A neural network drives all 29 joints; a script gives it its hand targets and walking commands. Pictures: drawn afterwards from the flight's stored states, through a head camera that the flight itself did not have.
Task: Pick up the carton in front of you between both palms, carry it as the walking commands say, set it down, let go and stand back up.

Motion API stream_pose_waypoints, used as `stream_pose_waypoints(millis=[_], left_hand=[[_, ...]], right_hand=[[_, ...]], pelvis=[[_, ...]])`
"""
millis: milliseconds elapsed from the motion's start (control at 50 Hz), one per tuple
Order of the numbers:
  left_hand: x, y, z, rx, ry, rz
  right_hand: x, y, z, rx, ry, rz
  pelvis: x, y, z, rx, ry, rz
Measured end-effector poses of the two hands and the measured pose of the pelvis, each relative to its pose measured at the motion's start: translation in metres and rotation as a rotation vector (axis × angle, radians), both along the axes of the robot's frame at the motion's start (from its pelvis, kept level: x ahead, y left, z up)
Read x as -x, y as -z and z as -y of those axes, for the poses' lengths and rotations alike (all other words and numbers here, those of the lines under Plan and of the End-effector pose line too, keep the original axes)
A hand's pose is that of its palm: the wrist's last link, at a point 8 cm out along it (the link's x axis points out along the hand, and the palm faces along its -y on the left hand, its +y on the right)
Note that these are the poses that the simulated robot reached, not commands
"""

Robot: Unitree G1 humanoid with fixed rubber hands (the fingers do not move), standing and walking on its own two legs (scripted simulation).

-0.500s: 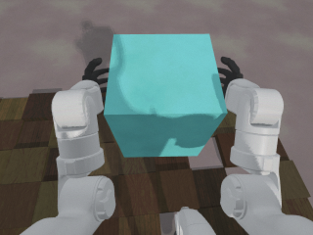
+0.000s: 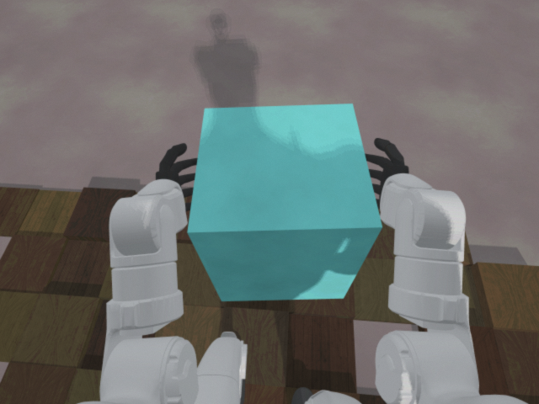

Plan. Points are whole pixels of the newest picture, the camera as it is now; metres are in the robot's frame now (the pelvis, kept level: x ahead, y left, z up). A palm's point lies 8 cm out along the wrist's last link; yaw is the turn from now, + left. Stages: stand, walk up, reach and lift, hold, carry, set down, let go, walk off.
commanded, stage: carry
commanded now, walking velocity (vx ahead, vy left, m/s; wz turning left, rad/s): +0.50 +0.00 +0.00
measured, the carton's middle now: (280, 212) +0.38 +0.02 +0.01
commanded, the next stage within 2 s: none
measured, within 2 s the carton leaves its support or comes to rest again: neither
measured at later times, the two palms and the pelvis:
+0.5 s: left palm out of the picture +0.69 +0.17 +0.16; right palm (386, 7) +0.67 -0.13 +0.17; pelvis +0.30 +0.05 +0.01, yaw -1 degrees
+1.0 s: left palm out of the picture +0.95 +0.15 +0.09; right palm out of the picture +0.96 -0.15 +0.08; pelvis +0.60 -0.01 +0.00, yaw -1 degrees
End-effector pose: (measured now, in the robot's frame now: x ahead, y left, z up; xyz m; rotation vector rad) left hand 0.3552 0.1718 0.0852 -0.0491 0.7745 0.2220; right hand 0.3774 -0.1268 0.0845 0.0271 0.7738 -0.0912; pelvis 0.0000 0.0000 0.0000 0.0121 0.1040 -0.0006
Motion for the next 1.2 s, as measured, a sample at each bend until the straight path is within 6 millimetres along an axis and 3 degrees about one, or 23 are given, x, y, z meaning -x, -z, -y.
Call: stream_pose_waypoints(millis=[100, 200, 260, 480, 580, 680, 760, 820, 1000, 1120, 1200], left_hand=[[-0.069, -0.021, -0.004, -0.001, 0.027, 0.083], [-0.154, -0.046, -0.012, -0.016, 0.089, 0.188], [-0.201, -0.053, -0.013, -0.009, 0.129, 0.189], [-0.326, -0.078, 0.003, 0.022, 0.158, 0.104], [-0.382, -0.066, 0.010, 0.016, 0.138, 0.050], [-0.440, -0.037, 0.021, -0.023, 0.111, 0.014], [-0.470, -0.006, 0.024, -0.051, 0.098, -0.054], [-0.490, 0.008, 0.024, -0.050, 0.088, -0.086], [-0.591, -0.002, 0.018, -0.029, 0.053, 0.023], [-0.683, -0.015, 0.000, -0.028, 0.062, 0.127], [-0.750, -0.005, -0.011, -0.008, 0.095, 0.137]], right_hand=[[-0.058, -0.018, -0.003, 0.000, 0.026, 0.084], [-0.130, -0.046, -0.011, 0.030, 0.051, 0.190], [-0.167, -0.058, -0.012, 0.071, 0.068, 0.190], [-0.277, -0.082, 0.003, 0.055, 0.128, 0.103], [-0.338, -0.069, 0.010, 0.052, 0.107, 0.048], [-0.409, -0.034, 0.022, 0.049, 0.051, 0.016], [-0.452, -0.003, 0.025, 0.040, 0.015, -0.050], [-0.479, 0.009, 0.025, 0.044, -0.004, -0.082], [-0.581, 0.001, 0.019, 0.021, 0.008, 0.025], [-0.670, -0.015, 0.001, 0.024, 0.019, 0.129], [-0.730, -0.014, -0.010, 0.074, 0.026, 0.139]], pelvis=[[-0.068, -0.001, -0.013, -0.001, 0.012, -0.006], [-0.144, 0.013, -0.034, 0.010, 0.023, 0.008], [-0.178, 0.014, -0.042, 0.000, 0.023, 0.015], [-0.291, -0.009, -0.047, 0.018, 0.021, 0.000], [-0.359, -0.007, -0.032, 0.008, 0.017, 0.004], [-0.433, 0.012, -0.010, -0.003, 0.015, 0.027], [-0.472, 0.011, 0.001, 0.003, 0.016, 0.026], [-0.500, 0.005, 0.006, 0.002, 0.011, 0.016], [-0.599, 0.001, 0.005, 0.012, 0.018, -0.005], [-0.690, 0.020, -0.011, 0.048, 0.026, 0.007], [-0.752, 0.041, -0.021, 0.035, 0.023, 0.034]])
